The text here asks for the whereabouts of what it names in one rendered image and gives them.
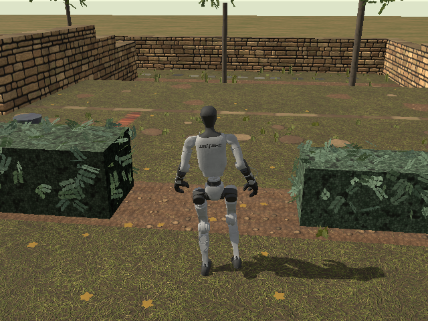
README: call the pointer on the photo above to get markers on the right robot forearm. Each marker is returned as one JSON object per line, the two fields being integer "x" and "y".
{"x": 247, "y": 174}

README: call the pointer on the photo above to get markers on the robot right upper arm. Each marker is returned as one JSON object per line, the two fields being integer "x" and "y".
{"x": 236, "y": 150}

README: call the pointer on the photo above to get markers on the left robot forearm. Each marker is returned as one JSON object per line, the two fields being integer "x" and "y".
{"x": 180, "y": 175}

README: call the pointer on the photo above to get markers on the robot left hand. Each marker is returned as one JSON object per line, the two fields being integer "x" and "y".
{"x": 183, "y": 184}

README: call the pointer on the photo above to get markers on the humanoid robot torso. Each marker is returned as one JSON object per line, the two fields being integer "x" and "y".
{"x": 211, "y": 155}

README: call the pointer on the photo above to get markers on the robot left upper arm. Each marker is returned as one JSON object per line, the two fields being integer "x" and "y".
{"x": 186, "y": 153}

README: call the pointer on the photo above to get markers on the robot right foot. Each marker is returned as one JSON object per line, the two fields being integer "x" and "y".
{"x": 236, "y": 263}

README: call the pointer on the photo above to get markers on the robot right hand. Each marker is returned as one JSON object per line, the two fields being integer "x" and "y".
{"x": 250, "y": 187}

